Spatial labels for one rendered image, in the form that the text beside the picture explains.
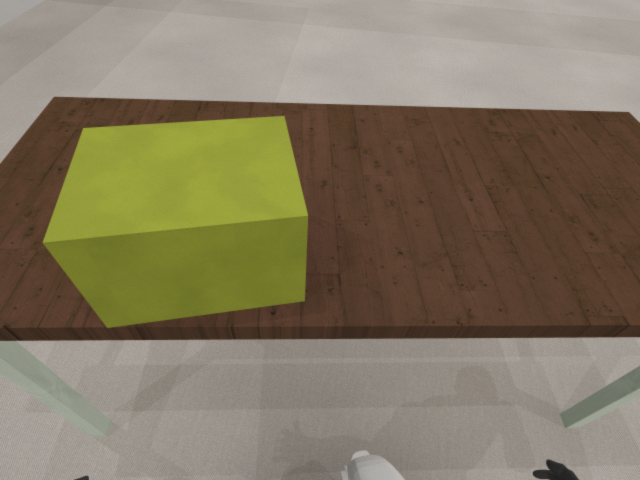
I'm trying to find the table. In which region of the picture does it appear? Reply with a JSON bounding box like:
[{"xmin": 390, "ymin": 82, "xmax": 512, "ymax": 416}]
[{"xmin": 0, "ymin": 97, "xmax": 640, "ymax": 437}]

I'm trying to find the right robot shin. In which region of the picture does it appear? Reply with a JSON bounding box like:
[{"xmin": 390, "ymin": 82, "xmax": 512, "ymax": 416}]
[{"xmin": 351, "ymin": 450, "xmax": 370, "ymax": 461}]

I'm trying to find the carton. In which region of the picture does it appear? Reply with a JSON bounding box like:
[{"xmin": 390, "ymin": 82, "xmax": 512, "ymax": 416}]
[{"xmin": 43, "ymin": 116, "xmax": 308, "ymax": 328}]

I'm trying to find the robot right hand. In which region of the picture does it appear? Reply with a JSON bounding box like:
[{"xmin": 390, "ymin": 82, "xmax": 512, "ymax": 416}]
[{"xmin": 533, "ymin": 459, "xmax": 579, "ymax": 480}]

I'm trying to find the right robot thigh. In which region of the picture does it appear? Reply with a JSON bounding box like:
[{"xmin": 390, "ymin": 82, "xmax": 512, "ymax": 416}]
[{"xmin": 340, "ymin": 455, "xmax": 405, "ymax": 480}]

